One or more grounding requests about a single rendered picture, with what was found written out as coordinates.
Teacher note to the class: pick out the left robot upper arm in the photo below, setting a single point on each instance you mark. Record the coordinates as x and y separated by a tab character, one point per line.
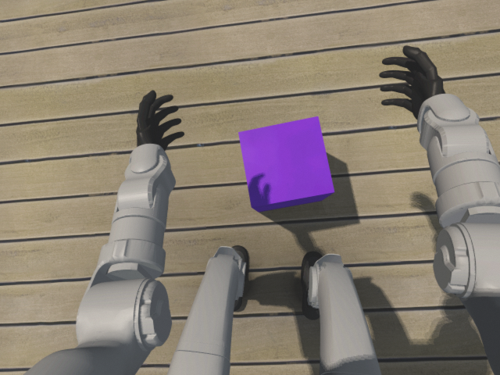
119	323

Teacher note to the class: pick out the left robot shin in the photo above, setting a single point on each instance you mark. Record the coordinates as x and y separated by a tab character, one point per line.
225	250

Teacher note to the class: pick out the robot left foot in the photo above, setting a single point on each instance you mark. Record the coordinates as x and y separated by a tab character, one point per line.
244	255

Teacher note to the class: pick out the right robot upper arm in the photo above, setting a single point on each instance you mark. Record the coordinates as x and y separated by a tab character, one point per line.
467	264

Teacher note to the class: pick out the carton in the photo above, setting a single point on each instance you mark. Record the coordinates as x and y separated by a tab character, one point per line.
286	164

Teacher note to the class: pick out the robot right hand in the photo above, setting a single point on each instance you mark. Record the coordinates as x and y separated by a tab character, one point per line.
422	75

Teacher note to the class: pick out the right robot forearm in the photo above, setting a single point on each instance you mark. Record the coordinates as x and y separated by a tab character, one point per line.
463	164

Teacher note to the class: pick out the left robot forearm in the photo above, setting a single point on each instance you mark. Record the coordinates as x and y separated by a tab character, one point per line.
135	246

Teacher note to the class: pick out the robot left hand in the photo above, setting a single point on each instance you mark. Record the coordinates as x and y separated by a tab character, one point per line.
148	129

